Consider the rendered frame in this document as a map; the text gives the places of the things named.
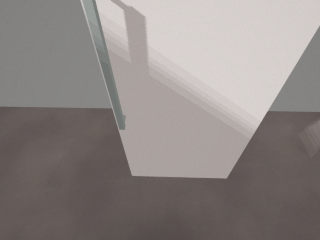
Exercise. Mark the handle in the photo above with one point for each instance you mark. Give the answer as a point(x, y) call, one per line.
point(93, 17)

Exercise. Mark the fridge door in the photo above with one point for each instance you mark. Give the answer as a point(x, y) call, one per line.
point(195, 78)

